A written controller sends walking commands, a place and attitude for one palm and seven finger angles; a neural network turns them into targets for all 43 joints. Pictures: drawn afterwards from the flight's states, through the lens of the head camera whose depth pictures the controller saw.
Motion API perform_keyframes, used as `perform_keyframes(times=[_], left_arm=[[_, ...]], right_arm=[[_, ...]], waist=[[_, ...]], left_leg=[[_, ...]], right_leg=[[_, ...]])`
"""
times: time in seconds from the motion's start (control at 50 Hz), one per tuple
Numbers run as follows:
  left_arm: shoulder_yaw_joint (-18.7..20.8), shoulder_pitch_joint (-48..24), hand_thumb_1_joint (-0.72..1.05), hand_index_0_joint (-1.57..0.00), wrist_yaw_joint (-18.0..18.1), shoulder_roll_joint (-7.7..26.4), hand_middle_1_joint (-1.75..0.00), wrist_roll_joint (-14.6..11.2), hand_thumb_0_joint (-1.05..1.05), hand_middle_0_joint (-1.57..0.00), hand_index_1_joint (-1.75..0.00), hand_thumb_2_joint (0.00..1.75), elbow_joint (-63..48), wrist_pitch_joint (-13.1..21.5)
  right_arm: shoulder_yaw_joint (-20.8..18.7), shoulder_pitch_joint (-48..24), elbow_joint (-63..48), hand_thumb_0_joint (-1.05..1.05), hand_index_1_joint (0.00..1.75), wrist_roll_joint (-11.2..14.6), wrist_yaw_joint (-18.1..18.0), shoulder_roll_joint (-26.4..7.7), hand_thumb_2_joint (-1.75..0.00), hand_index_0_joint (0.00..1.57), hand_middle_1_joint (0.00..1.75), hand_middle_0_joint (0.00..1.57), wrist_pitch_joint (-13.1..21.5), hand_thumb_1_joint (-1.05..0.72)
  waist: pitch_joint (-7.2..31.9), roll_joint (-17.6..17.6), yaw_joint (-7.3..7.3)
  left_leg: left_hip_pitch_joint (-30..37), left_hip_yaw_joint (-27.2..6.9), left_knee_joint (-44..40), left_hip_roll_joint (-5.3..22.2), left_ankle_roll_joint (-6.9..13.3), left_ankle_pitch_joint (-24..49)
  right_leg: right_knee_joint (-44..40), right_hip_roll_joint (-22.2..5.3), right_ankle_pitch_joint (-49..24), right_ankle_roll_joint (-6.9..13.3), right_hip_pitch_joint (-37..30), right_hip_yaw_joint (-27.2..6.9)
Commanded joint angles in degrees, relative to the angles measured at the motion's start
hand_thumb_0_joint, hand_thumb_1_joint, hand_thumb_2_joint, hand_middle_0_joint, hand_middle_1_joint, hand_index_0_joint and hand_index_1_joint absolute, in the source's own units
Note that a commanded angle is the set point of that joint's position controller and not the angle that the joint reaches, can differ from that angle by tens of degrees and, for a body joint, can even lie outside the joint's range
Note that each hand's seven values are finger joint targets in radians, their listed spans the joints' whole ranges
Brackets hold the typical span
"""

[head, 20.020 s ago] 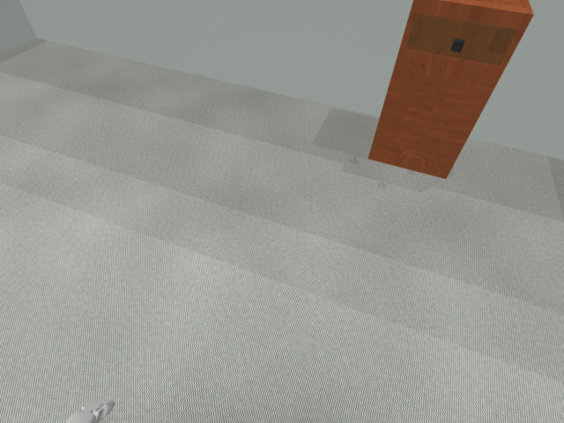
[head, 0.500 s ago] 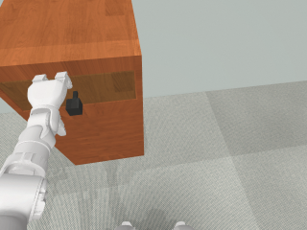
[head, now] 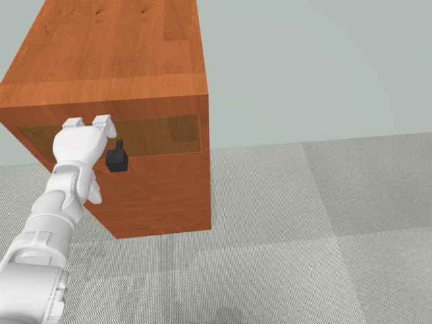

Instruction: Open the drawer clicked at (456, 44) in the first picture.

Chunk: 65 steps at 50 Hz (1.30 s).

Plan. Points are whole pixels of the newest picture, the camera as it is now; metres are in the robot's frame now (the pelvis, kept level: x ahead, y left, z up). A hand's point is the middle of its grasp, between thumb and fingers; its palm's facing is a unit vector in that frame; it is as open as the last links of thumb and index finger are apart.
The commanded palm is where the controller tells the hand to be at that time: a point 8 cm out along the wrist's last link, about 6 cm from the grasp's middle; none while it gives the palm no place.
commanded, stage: re-aim the fingers above the handle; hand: left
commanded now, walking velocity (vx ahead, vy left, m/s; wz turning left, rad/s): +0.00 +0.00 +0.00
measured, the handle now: (118, 154) +0.48 +0.24 -0.04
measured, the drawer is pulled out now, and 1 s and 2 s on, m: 0.00 0.00 0.00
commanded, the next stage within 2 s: lower the fingers behind the handle in 1.92 s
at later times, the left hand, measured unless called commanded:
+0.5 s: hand (92, 154) +0.44 +0.27 +0.02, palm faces -0.04 -0.02 -1.00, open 13.8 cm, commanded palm +0.42 +0.26 +0.08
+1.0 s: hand (101, 155) +0.44 +0.25 +0.02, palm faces -0.04 -0.04 -1.00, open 13.8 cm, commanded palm +0.42 +0.24 +0.08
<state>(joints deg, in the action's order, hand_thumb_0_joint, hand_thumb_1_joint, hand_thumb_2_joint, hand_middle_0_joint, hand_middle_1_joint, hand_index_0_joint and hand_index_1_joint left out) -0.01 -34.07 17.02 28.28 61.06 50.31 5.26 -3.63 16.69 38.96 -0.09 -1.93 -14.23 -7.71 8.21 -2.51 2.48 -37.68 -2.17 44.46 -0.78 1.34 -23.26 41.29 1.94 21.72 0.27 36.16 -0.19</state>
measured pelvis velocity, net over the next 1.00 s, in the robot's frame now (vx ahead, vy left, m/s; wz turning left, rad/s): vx -0.01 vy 0.01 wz -0.02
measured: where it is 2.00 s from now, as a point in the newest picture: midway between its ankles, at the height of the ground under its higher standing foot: outside the picture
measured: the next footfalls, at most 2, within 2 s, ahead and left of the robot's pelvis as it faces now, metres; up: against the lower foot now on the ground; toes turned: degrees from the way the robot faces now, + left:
none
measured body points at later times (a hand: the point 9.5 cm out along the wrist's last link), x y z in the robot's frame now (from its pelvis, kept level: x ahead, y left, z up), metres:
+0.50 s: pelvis -0.01 +0.00 +0.00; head +0.08 +0.00 +0.44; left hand +0.43 +0.27 +0.08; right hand +0.01 -0.27 -0.13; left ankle -0.03 +0.10 -0.71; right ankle -0.03 -0.12 -0.71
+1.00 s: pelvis -0.01 +0.01 +0.00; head +0.07 +0.01 +0.44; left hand +0.44 +0.25 +0.07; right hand +0.02 -0.26 -0.13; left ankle -0.03 +0.10 -0.71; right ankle -0.03 -0.12 -0.71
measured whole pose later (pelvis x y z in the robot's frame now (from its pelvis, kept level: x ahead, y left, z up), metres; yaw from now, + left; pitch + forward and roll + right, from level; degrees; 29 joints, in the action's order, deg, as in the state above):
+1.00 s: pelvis -0.01 +0.01 +0.00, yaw -1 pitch +17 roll -2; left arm -1.1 -38.2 18.5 26.9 60.8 54.8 1.9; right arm -3.7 19.3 40.5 -0.1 -1.0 -14.0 -7.0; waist 8.7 -3.1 3.9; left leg -39.7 -1.2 45.5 -0.8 2.0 -23.2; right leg 41.8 1.9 21.1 -0.4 38.2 -1.1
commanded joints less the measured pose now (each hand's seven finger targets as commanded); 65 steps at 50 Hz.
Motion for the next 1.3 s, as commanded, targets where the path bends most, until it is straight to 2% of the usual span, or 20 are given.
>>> perform_keyframes(times=[0.0,0.04,0.2,0.26,0.36,0.44,0.48,0.52,0.62,0.76,0.82,0.86,0.9,0.94,1.02,1.08,1.1,1.18,1.22,1.28], left_arm=[[5.2,-27.1,-0.50,-0.30,4.0,16.4,-1.20,0.5,0.00,-0.30,-1.20,0.30,-9.7,-0.3],[4.3,-25.7,-0.50,-0.30,4.0,14.9,-1.20,0.4,0.00,-0.30,-1.20,0.30,-9.2,-1.0],[5.3,-23.6,-0.50,-0.30,1.3,16.7,-1.20,-0.5,0.00,-0.30,-1.20,0.30,-6.0,-1.8],[6.4,-25.0,-0.50,-0.30,1.2,18.5,-1.20,-0.2,0.00,-0.30,-1.20,0.30,-5.0,-0.8],[8.8,-26.0,-0.50,-0.30,2.7,21.4,-1.20,0.5,0.00,-0.30,-1.20,0.30,-6.9,1.0],[5.4,-27.2,-0.50,-0.30,4.0,16.8,-1.20,0.7,0.00,-0.30,-1.20,0.30,-7.7,0.8],[5.7,-25.9,-0.50,-0.30,3.9,17.0,-1.20,0.3,0.00,-0.30,-1.20,0.30,-5.7,0.1],[3.2,-27.5,-0.50,-0.30,3.5,13.9,-1.20,-0.3,0.00,-0.30,-1.20,0.30,-5.4,-0.8],[2.8,-30.6,-0.50,-0.30,3.0,14.7,-1.20,0.0,0.00,-0.30,-1.20,0.30,-4.5,-1.5],[7.3,-29.2,-0.50,-0.30,4.1,19.3,-1.20,0.8,0.00,-0.30,-1.20,0.30,-6.6,-0.9],[6.1,-25.9,-0.50,-0.30,4.2,16.6,-1.20,0.2,0.00,-0.30,-1.20,0.30,-5.9,-2.0],[2.2,-27.4,-0.50,-0.30,4.2,11.2,-1.20,-0.4,0.00,-0.30,-1.20,0.30,-7.2,-2.2],[0.7,-29.4,-0.50,-0.30,4.3,9.9,-1.20,-0.3,0.00,-0.30,-1.20,0.30,-7.8,-2.6],[2.8,-28.4,-0.50,-0.30,4.2,12.5,-1.20,0.0,0.00,-0.30,-1.20,0.30,-7.2,-3.1],[1.9,-30.2,-0.50,-0.30,4.3,12.0,-1.20,0.4,0.00,-0.30,-1.20,0.30,-6.8,-3.6],[4.0,-31.2,-0.50,-0.30,4.4,15.6,-1.20,1.1,0.00,-0.30,-1.20,0.30,-4.4,-4.4],[2.6,-30.8,-0.50,-0.30,4.3,13.8,-1.20,1.0,0.00,-0.30,-1.20,0.30,-3.8,-4.8],[5.2,-27.9,-0.50,-0.30,3.4,17.0,-1.20,0.6,0.00,-0.30,-1.20,0.30,-3.4,-4.7],[3.8,-27.2,-0.50,-0.30,3.0,14.7,-1.20,0.1,0.00,-0.30,-1.20,0.30,-3.4,-4.4],[5.1,-27.3,-0.50,-0.30,2.5,16.9,-1.20,0.1,0.00,-0.30,-1.20,0.30,-3.6,-3.5]], right_arm=[[-2.9,6.1,-2.9,0.00,0.30,-0.4,-0.7,-8.7,-0.90,0.20,0.30,0.20,1.2,-0.90],[-3.0,6.1,-3.1,0.00,0.30,-0.3,-0.3,-8.5,-0.90,0.20,0.30,0.20,1.4,-0.90],[-2.8,6.7,-3.5,0.00,0.30,-0.1,-0.5,-9.2,-0.90,0.20,0.30,0.20,1.0,-0.90],[-2.5,6.6,-3.3,0.00,0.30,0.0,-1.0,-9.4,-0.90,0.20,0.30,0.20,0.9,-0.90],[-2.6,6.9,-3.1,0.00,0.30,-0.4,-0.9,-9.4,-0.90,0.20,0.30,0.20,1.2,-0.90],[-3.3,7.8,-2.7,0.00,0.30,-0.4,-0.4,-9.2,-0.90,0.20,0.30,0.20,1.8,-0.90],[-3.3,8.4,-2.4,0.00,0.30,-0.2,-0.2,-9.5,-0.90,0.20,0.30,0.20,1.7,-0.90],[-3.5,8.7,-2.3,0.00,0.30,-0.1,-0.1,-9.4,-0.90,0.20,0.30,0.20,1.9,-0.90],[-3.0,8.8,-1.8,0.00,0.30,0.1,-0.4,-9.6,-0.90,0.20,0.30,0.20,1.9,-0.90],[-2.6,8.3,-2.2,0.00,0.30,-0.8,-0.1,-9.7,-0.90,0.20,0.30,0.20,1.7,-0.90],[-2.8,7.9,-2.8,0.00,0.30,-0.6,0.4,-9.4,-0.90,0.20,0.30,0.20,1.7,-0.90],[-3.1,8.1,-3.1,0.00,0.30,-0.4,0.6,-9.0,-0.90,0.20,0.30,0.20,2.0,-0.90],[-3.5,8.4,-2.5,0.00,0.30,-0.3,0.6,-9.1,-0.90,0.20,0.30,0.20,2.2,-0.90],[-3.3,8.4,-2.5,0.00,0.30,-0.2,0.4,-9.3,-0.90,0.20,0.30,0.20,2.1,-0.90],[-2.9,7.8,-2.2,0.00,0.30,-0.2,0.3,-9.0,-0.90,0.20,0.30,0.20,2.1,-0.90],[-2.3,7.5,-2.1,0.00,0.30,-0.2,-0.1,-9.2,-0.90,0.20,0.30,0.20,1.8,-0.90],[-2.3,7.5,-2.3,0.00,0.30,-0.2,-0.1,-9.0,-0.90,0.20,0.30,0.20,1.9,-0.90],[-2.2,7.4,-2.9,0.00,0.30,-0.2,-0.2,-9.1,-0.90,0.20,0.30,0.20,1.8,-0.90],[-2.4,7.6,-3.1,0.00,0.30,-0.1,-0.3,-8.9,-0.90,0.20,0.30,0.20,1.9,-0.90],[-2.4,7.7,-3.0,0.00,0.30,0.0,-0.6,-9.2,-0.90,0.20,0.30,0.20,1.8,-0.90]], waist=[[20.7,-2.0,2.21],[22.1,-4.6,1.39],[21.7,-0.3,1.14],[18.6,1.6,1.75],[21.4,-2.5,0.83],[22.8,-5.2,1.78],[23.4,-3.0,2.00],[22.0,-1.5,2.97],[19.8,-1.6,3.47],[24.7,-6.0,0.87],[22.9,-3.6,1.02],[22.9,-1.9,2.60],[22.0,-2.4,3.24],[22.1,-1.1,2.62],[20.1,-3.1,2.55],[19.4,-2.0,2.32],[19.2,-2.3,2.49],[22.9,-2.7,0.81],[22.4,-0.7,1.48],[21.8,0.7,1.56]], left_leg=[[12.8,2.4,-2.2,-0.9,1.1,27.3],[14.2,2.3,-2.2,-0.9,0.8,29.1],[11.6,3.0,-2.8,-0.9,1.5,27.9],[8.8,2.9,-3.4,-0.8,1.7,24.1],[9.7,2.8,-2.7,-0.8,1.4,25.1],[13.2,2.3,-2.0,-0.2,0.9,27.2],[13.4,1.9,-2.0,0.0,0.8,27.8],[13.1,1.9,-2.3,0.0,1.0,26.0],[12.8,1.5,-3.1,0.0,1.1,24.1],[15.5,0.9,-2.1,0.3,0.2,31.0],[14.5,1.6,-2.1,0.4,0.4,31.5],[15.2,1.3,-2.2,0.6,0.6,31.6],[16.5,1.1,-2.5,0.8,0.5,30.4],[15.9,1.1,-2.8,0.5,0.7,29.5],[15.3,1.3,-3.5,0.1,0.6,27.4],[12.5,1.6,-3.9,-0.2,0.9,25.2],[12.5,1.7,-3.9,-0.4,0.9,24.7],[12.1,2.6,-3.6,-0.6,1.0,26.1],[11.8,2.9,-3.4,-0.6,1.2,26.8],[10.0,3.0,-3.5,-0.6,1.4,25.8]], right_leg=[[-2.1,1.1,-23.5,1.9,-7.7,1.3],[-1.8,1.2,-23.7,2.2,-7.5,1.6],[-2.6,1.0,-26.0,1.7,-11.1,0.9],[-3.1,0.9,-23.4,1.7,-10.4,0.7],[-1.7,1.2,-22.0,2.0,-8.9,0.8],[-1.3,1.6,-20.2,2.1,-5.1,1.7],[-1.4,1.7,-20.2,1.9,-5.2,1.9],[-2.2,1.7,-19.4,1.7,-4.7,1.9],[-2.8,1.6,-17.6,1.9,-3.6,2.0],[-0.6,1.8,-19.8,2.5,-4.4,2.4],[-1.2,1.8,-21.1,2.1,-5.1,2.5],[-1.8,1.8,-21.5,2.0,-5.4,2.6],[-2.4,1.8,-20.0,1.9,-3.8,2.6],[-2.4,1.8,-20.3,2.0,-5.2,2.4],[-2.9,1.6,-18.9,2.2,-4.6,2.4],[-2.6,1.5,-18.9,2.3,-6.0,2.1],[-2.8,1.5,-18.6,2.3,-5.8,2.1],[-2.3,1.2,-21.8,2.2,-9.5,1.4],[-2.6,1.2,-23.6,1.9,-10.1,1.4],[-2.5,0.9,-24.4,1.7,-11.0,0.9]])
